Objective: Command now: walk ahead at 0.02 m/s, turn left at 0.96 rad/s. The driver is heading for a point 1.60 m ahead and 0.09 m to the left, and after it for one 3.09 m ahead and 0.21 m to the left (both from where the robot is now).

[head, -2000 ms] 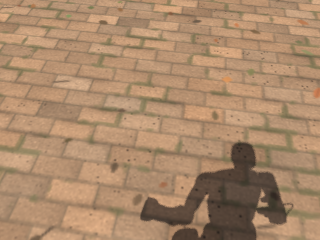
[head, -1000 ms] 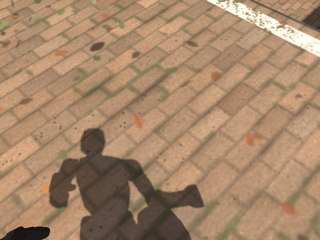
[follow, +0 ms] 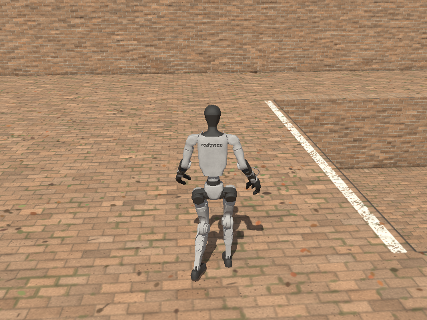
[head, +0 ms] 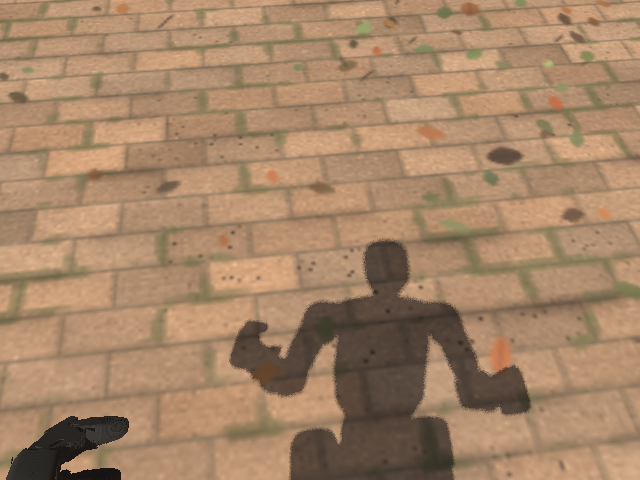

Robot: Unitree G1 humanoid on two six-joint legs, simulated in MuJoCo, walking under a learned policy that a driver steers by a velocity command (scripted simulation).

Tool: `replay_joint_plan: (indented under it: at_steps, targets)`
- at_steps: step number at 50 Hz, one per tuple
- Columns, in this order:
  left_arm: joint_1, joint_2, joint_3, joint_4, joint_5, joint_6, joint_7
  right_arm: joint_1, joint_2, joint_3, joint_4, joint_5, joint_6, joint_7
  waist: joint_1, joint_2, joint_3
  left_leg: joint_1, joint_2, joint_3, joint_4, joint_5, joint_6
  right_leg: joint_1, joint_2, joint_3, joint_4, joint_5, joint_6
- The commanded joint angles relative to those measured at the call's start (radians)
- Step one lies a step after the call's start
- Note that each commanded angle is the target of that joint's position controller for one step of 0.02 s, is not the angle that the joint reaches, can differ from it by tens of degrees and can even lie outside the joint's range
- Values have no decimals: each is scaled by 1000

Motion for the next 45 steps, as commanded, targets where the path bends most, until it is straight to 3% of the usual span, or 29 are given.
replay_joint_plan:
  at_steps: [1, 2, 3, 4, 6, 7, 11, 16, 18, 19, 20, 21, 22, 23, 24, 25, 27, 30, 32, 34, 35, 37, 40, 43, 44, 45]
  targets:
    - [27, 78, 23, -88, -7, 6, 20, 123, -193, -47, -53, 4, -2, 17, 4, -189, -191, -350, 107, 112, 424, -20, -106, 438, -448, 416, -108, 393, -248]
    - [6, 69, 17, -90, -8, 21, 30, 84, -187, -51, -52, 8, 8, 16, 5, -130, -154, -348, 133, 145, 428, 52, -118, 363, -383, 292, -120, 283, -211]
    - [-10, 74, 16, -87, -10, 32, 39, 62, -174, -49, -65, 7, 15, 17, 6, -122, -126, -346, 160, 172, 424, 104, -120, 298, -355, 230, -145, 196, -196]
    - [-6, 93, 18, -77, -4, 38, 48, 45, -133, -36, -77, 12, 19, 24, 9, -136, -100, -331, 175, 215, 405, 143, -117, 240, -329, 163, -174, 186, -195]
    - [31, 113, 24, -56, 5, 40, 58, 4, -69, -12, -107, 15, 17, 31, 36, -167, -99, -351, 199, 259, 322, 170, -111, 258, -335, 93, -208, 198, -216]
    - [45, 122, 28, -50, 8, 40, 59, -20, -62, -8, -120, 13, 15, 33, 50, -170, -113, -363, 216, 264, 286, 172, -110, 290, -358, 81, -215, 216, -229]
    - [34, 170, 43, -42, 1, 44, 45, -53, -61, -5, -135, 3, 13, 47, 54, -153, -153, -300, 261, 287, 127, 233, -90, 314, -408, -10, -219, 206, -228]
    - [25, 199, 56, -32, -27, 44, 11, -56, -76, -18, -127, 7, 34, 66, 46, -171, -133, -142, 233, 377, -108, 280, -38, 284, -417, -140, -165, 116, -157]
    - [34, 182, 55, -21, -45, 48, 3, -13, -77, -32, -114, 8, 40, 67, 11, -141, -139, -33, 191, 411, -274, 348, 6, 269, -405, -190, -54, 41, -93]
    - [85, 145, 48, 1, -46, 53, -3, 45, -109, -51, -95, 3, 38, 56, -5, -70, -139, 82, 169, 373, -361, 426, 45, 194, -359, -233, 74, -45, -36]
    - [104, 100, 34, -10, -20, 57, -8, 107, -230, -85, -98, 0, 28, 37, -8, 210, -110, 255, 358, 55, -480, 813, 141, -76, -241, -309, 394, -364, 57]
    - [42, 84, 20, -87, 7, 56, 2, 43, -297, -81, -140, -38, -3, 37, 24, 340, -164, 265, 532, -263, -489, 917, 350, -316, -113, -146, 647, -594, 105]
    - [-20, 137, 31, -83, -5, 58, 12, 46, -221, -65, -142, -48, -31, 50, -42, 186, -210, 254, 518, -188, -515, 878, 360, -326, -126, -34, 750, -556, 91]
    - [-23, 136, 30, -81, -23, 58, 18, 37, -187, -48, -116, -41, -47, 48, -15, 155, -174, 219, 470, -97, -508, 836, 305, -320, -141, -10, 747, -471, 66]
    - [11, 135, 32, -56, -19, 59, 28, -3, -149, -38, -108, -22, -50, 39, 16, 91, -161, 205, 424, -30, -491, 796, 249, -308, -163, 1, 710, -394, 60]
    - [30, 145, 34, -46, -11, 63, 32, -45, -117, -22, -109, -9, -45, 30, 34, 97, -153, 177, 403, 12, -482, 834, 224, -278, -163, -4, 684, -341, 65]
    - [97, 132, 27, -5, -18, 69, 21, -83, -70, 6, -109, -26, -47, 17, 61, 101, -196, 151, 379, 100, -477, 946, 219, -170, -149, -30, 696, -266, 84]
    - [121, 55, -9, 27, -29, 80, 5, -103, 13, 42, -67, -44, -59, 17, 62, 82, -189, 136, 335, 220, -486, 888, 185, -35, -178, -31, 442, -197, 98]
    - [87, 61, -17, 11, -34, 87, -2, -98, -20, 33, -43, -57, -59, 19, 33, 112, -144, 101, 347, 239, -504, 819, 195, 34, -173, -45, 334, -207, 99]
    - [66, 127, -1, -18, -43, 96, -3, -86, -95, 8, -26, -54, -49, 20, 9, 128, -88, 93, 392, 210, -512, 757, 226, -3, -154, -73, 340, -270, 95]
    - [65, 143, 3, -29, -48, 99, -3, -82, -111, 1, -19, -49, -42, 20, 2, 121, -66, 100, 419, 190, -512, 740, 237, -36, -157, -75, 352, -302, 90]
    - [75, 132, 3, -40, -50, 103, -6, -88, -100, -1, -12, -40, -33, 17, 2, 97, -44, 124, 457, 172, -500, 753, 244, -79, -170, -76, 360, -343, 81]
    - [107, 105, 1, -48, -50, 105, -18, -114, -89, -7, -9, -32, -28, 10, 14, 86, -61, 162, 476, 200, -457, 836, 230, -71, -170, -103, 327, -361, 64]
    - [172, 91, 7, -45, -55, 105, -31, -152, -85, -16, -9, -12, -24, 5, 57, 78, -95, 158, 453, 285, -361, 859, 168, 39, -131, -156, 142, -236, 24]
    - [217, 105, 17, -36, -50, 103, -27, -139, -71, -16, 2, -3, -25, 5, 80, 48, -109, 114, 414, 341, -271, 799, 113, 132, -109, -141, 27, -104, -7]
    - [270, 198, 49, -36, -45, 97, -10, -111, -45, -15, 0, -18, -34, 6, 83, -127, -135, -47, 313, 433, -40, 583, 17, 300, -197, 68, -62, 243, -80]
Velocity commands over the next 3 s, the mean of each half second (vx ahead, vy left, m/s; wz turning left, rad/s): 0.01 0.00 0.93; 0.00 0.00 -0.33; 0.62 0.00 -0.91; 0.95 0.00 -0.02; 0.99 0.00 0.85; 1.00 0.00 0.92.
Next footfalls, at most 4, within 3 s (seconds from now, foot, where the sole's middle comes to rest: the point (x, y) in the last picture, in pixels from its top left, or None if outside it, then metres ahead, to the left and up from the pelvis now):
0.38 left None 0.05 0.16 -0.76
0.90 right None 0.14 -0.04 -0.76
1.34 left None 0.33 0.19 -0.76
1.78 right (393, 386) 0.63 -0.17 -0.76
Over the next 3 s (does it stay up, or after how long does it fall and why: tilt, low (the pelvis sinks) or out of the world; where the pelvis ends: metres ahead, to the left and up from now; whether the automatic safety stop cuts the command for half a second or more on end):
stays up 1.56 -0.10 0.00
